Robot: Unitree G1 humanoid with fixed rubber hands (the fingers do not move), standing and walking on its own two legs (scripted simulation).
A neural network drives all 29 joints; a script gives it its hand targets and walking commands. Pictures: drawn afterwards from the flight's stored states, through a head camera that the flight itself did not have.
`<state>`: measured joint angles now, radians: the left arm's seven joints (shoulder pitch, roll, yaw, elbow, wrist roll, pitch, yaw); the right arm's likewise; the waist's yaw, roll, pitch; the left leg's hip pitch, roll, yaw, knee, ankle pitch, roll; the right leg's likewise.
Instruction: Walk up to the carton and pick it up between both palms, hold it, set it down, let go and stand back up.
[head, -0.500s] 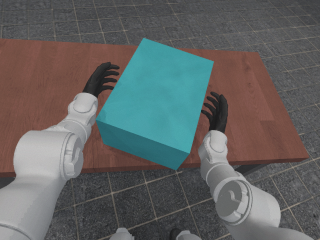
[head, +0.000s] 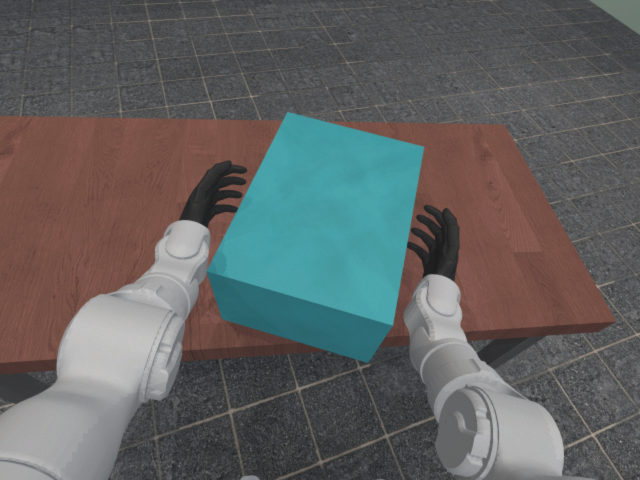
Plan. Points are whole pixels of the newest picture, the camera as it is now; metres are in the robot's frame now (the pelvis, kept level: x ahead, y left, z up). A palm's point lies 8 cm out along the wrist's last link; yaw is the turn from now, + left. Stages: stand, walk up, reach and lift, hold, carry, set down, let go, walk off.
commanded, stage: reach and lift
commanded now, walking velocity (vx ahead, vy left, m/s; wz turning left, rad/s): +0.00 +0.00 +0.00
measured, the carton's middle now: (325, 230) +0.48 -0.05 -0.03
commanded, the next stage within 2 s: none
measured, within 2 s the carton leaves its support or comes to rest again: neither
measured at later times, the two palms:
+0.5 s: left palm (212, 208) +0.41 +0.11 +0.11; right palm (491, 226) +0.37 -0.21 +0.13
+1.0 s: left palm (228, 194) +0.41 +0.09 +0.13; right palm (512, 198) +0.39 -0.23 +0.15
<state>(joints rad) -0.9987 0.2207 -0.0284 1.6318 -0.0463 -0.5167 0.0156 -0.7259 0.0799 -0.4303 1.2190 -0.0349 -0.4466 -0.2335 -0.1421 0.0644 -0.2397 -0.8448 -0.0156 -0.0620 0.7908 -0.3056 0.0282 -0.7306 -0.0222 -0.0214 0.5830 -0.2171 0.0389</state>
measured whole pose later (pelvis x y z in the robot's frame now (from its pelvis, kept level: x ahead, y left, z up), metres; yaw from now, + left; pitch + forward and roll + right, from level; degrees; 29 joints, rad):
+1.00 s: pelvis +0.03 -0.05 +0.03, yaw +2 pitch +5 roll -1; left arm -0.54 0.07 0.18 0.75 -0.05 0.08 0.08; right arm -0.60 -0.04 -0.03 0.72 0.19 0.09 -0.32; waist -0.14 0.02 -0.18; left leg -0.36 -0.01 -0.06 0.53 -0.23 0.00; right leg -0.30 -0.02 -0.02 0.43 -0.22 0.03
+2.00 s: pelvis +0.00 -0.05 +0.04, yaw +2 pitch -1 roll -1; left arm -0.60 -0.06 0.37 0.39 0.24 0.47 0.05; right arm -0.76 -0.06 -0.11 0.79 0.14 0.21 -0.23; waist -0.10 -0.03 -0.12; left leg -0.21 -0.01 -0.06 0.41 -0.18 0.00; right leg -0.16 -0.02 -0.02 0.34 -0.16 0.03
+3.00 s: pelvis -0.01 -0.05 +0.04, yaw +2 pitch -5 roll -1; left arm -0.60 -0.08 0.37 0.21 0.31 0.68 0.01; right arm -0.76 -0.06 -0.09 0.68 0.15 0.33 -0.23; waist -0.10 -0.03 -0.10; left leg -0.16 -0.01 -0.06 0.41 -0.17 0.00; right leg -0.11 -0.02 -0.02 0.34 -0.14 0.03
